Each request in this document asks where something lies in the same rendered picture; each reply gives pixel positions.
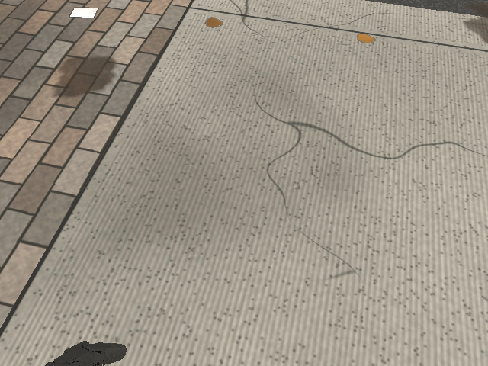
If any robot left hand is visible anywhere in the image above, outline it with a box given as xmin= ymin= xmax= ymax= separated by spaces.
xmin=45 ymin=341 xmax=127 ymax=366

